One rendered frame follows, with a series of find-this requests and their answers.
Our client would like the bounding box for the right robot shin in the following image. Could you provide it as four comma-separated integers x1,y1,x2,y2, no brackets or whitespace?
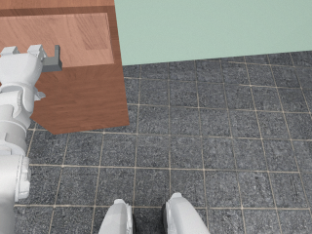
167,192,182,234

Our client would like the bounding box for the robot left upper arm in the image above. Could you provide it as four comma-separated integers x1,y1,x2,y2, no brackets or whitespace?
0,154,31,234

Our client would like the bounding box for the drawer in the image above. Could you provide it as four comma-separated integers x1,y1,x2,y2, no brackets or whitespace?
0,13,114,68

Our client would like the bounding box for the handle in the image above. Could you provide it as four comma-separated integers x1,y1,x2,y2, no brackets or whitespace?
41,45,62,72

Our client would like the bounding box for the cabinet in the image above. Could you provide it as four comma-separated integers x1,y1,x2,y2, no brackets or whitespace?
0,0,130,135

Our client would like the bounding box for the left robot shin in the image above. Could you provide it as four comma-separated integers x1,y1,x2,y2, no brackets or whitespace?
114,199,133,234

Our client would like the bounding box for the left robot hand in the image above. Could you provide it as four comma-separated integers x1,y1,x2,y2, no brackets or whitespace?
0,44,48,101

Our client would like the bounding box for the left robot forearm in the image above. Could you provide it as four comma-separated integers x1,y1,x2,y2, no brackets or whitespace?
0,82,35,157

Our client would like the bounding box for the robot shin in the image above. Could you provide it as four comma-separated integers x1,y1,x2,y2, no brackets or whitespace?
114,199,133,234
167,192,182,234

